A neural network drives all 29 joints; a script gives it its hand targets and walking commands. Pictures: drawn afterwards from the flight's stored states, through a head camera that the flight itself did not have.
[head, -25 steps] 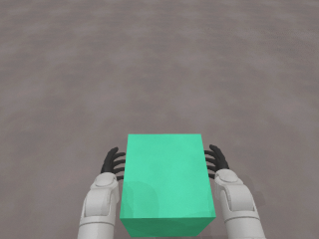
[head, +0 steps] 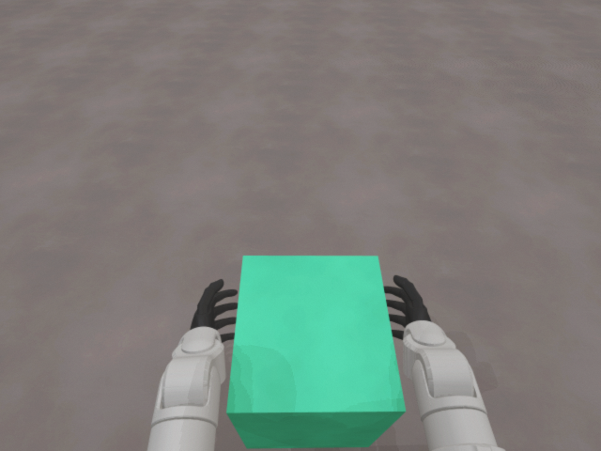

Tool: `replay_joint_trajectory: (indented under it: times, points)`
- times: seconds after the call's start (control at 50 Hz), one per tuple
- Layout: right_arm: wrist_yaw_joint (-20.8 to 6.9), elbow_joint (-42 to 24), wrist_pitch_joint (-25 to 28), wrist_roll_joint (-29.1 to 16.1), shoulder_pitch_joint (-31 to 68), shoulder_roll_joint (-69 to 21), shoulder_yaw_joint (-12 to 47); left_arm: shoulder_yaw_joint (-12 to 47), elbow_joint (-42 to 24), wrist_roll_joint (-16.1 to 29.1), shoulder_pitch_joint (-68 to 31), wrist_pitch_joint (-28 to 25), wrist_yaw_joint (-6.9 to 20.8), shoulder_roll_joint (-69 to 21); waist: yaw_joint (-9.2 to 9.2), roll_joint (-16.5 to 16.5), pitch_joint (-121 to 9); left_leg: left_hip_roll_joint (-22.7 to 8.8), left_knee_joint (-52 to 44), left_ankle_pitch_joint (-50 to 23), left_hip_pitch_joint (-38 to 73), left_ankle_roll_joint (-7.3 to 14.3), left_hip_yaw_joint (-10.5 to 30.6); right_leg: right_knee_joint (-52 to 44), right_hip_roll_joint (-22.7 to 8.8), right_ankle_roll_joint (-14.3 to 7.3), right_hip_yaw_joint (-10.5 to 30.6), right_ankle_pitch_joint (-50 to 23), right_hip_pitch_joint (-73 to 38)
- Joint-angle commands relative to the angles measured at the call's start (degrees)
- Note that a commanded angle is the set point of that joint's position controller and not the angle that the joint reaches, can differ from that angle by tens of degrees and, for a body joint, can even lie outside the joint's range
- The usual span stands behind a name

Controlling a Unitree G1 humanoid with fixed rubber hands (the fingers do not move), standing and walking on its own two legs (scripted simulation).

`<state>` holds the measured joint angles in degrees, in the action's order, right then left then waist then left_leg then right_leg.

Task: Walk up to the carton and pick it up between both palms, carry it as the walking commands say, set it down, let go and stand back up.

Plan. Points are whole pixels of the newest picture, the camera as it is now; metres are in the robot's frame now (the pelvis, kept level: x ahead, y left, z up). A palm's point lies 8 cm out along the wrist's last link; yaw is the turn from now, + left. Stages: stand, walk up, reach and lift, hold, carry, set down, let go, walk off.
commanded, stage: carry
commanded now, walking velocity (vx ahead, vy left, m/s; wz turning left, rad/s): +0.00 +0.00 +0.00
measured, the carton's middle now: (309, 356) +0.29 +0.00 -0.07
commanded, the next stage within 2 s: hold in 0.82 s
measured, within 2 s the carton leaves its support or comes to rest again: neither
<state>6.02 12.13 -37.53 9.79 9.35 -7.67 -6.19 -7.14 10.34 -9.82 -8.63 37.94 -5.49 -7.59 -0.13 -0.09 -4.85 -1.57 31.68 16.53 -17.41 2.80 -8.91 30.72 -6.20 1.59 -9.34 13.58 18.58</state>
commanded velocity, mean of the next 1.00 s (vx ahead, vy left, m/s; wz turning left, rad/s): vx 0.00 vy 0.00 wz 0.00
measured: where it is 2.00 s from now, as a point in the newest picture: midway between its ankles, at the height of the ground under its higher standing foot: outside the picture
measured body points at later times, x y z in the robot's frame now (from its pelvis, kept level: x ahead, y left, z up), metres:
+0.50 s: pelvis +0.00 -0.01 +0.00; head -0.01 +0.00 +0.45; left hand +0.29 +0.14 +0.02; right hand +0.29 -0.15 +0.01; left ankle +0.00 +0.08 -0.73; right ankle +0.02 -0.14 -0.73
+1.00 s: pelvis +0.00 -0.01 +0.01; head -0.02 -0.02 +0.46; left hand +0.28 +0.13 +0.03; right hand +0.28 -0.16 +0.03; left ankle +0.00 +0.09 -0.73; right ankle +0.02 -0.17 -0.73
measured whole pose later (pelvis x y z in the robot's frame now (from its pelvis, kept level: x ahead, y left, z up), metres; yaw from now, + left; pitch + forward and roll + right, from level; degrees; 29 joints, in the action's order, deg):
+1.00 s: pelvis +0.00 -0.01 +0.01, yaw +6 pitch -5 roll -1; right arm 4.0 4.6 -43.3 12.8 8.0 -7.5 -6.3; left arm -3.7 7.5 -12.3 -8.3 40.8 -4.6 -7.6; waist -5.6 0.7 3.1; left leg 1.3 24.8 12.4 -7.2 1.9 -0.1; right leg 23.3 -1.6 1.6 3.2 12.2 5.6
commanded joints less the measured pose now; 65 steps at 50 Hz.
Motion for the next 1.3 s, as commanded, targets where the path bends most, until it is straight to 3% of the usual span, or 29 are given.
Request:
replay_joint_trajectory:
  times: [0.0,0.5,0.8,0.82,0.84,0.88,0.9,0.92,0.96,1.04,1.08,1.18,1.28]
  points:
    - [-11.63,-5.85,2.32,-11.03,23.04,-41.21,26.21,26.94,-6.29,11.53,-23.64,-2.65,12.04,-41.42,-0.08,0.69,-14.19,-7.50,-5.82,-13.75,4.28,1.35,8.28,-2.96,-3.58,-2.16,5.33,-7.56,-6.16]
    - [-12.60,-5.17,2.75,-10.99,24.15,-42.57,27.44,28.32,-5.40,11.54,-24.60,-3.24,12.73,-43.18,-0.08,0.49,-14.42,-7.55,-5.26,-13.81,4.36,1.08,7.88,-3.44,-3.60,-2.65,5.70,-8.83,-6.55]
    - [-12.67,-11.01,-1.46,-13.58,24.98,-46.94,30.53,32.46,-11.05,14.67,-25.01,1.17,12.96,-47.77,0.44,0.58,-14.56,-7.80,-5.44,-13.94,4.95,0.91,7.96,-3.47,-3.71,-2.97,5.82,-9.40,-6.73]
    - [-14.45,-7.60,-2.82,-8.93,10.49,-49.69,29.10,29.50,-5.45,9.46,-14.75,1.88,13.45,-49.87,-2.17,6.39,-10.93,4.80,-9.39,-24.54,11.15,-0.54,14.01,-6.11,9.73,-2.67,13.90,-22.92,-20.15]
    - [-14.52,-11.83,-1.20,-9.65,19.07,-48.69,31.16,29.68,-6.88,8.13,-17.73,0.23,13.44,-48.59,-2.83,4.42,-8.78,4.89,-9.94,-24.24,12.29,-0.95,14.82,-7.40,10.47,-2.41,13.59,-20.85,-19.40]
    - [-14.56,-14.15,-1.07,-9.39,21.39,-48.98,30.22,33.04,-9.28,9.83,-20.88,-0.60,14.46,-49.17,-5.54,0.64,-9.85,4.25,-8.84,-27.05,17.39,-0.63,15.93,-7.02,10.82,-2.09,13.75,-23.18,-16.72]
    - [-14.57,-13.95,-1.09,-9.47,22.49,-48.60,29.59,33.85,-10.76,10.34,-23.21,-0.89,14.13,-48.89,-6.09,1.64,-10.67,4.17,-9.02,-26.71,17.95,-0.68,16.36,-6.85,10.90,-2.21,13.76,-23.30,-16.64]
    - [-15.08,-15.36,-1.66,-10.47,23.42,-49.78,30.41,35.62,-10.40,11.46,-24.63,-0.62,14.45,-51.49,-6.78,1.24,-11.41,3.81,-9.11,-27.08,19.25,-0.80,16.70,-6.61,11.27,-2.32,13.75,-22.83,-16.64]
    - [-16.18,-15.87,-2.40,-12.18,25.26,-51.76,31.85,36.06,-10.31,11.91,-25.96,-0.58,14.69,-53.89,-5.82,1.45,-11.61,4.08,-9.07,-26.71,22.14,-0.85,16.35,-7.01,11.43,-1.81,13.43,-21.51,-16.11]
    - [-18.14,-8.68,-4.12,-10.84,27.23,-52.24,27.33,33.26,-2.98,11.28,-30.13,0.39,15.63,-55.56,-5.73,1.90,-4.93,4.26,-10.62,-16.41,23.05,-1.26,16.51,-8.99,11.28,-2.46,13.39,-12.44,-12.74]
    - [-18.65,-5.80,-4.32,-10.49,30.30,-53.53,25.69,31.32,0.37,10.75,-33.31,0.23,16.54,-56.11,-5.43,0.63,-3.16,4.88,-11.09,-11.99,22.10,-0.92,16.12,-10.38,10.88,-2.33,13.49,-9.48,-13.22]
    - [-19.22,1.51,-4.04,-10.02,37.27,-58.33,23.07,26.26,6.86,8.84,-39.99,-0.67,18.73,-56.82,-4.37,-2.41,-2.56,6.33,-11.14,-6.37,21.99,-0.22,14.76,-14.16,9.66,-1.77,14.08,-3.37,-13.49]
    - [-18.96,7.94,-3.49,-8.60,42.00,-60.75,18.97,21.45,12.78,7.37,-46.51,-1.55,20.88,-55.17,-4.45,-4.22,-1.68,6.82,-11.23,-0.17,20.36,-0.01,13.73,-16.74,8.48,-1.36,14.77,3.69,-12.71]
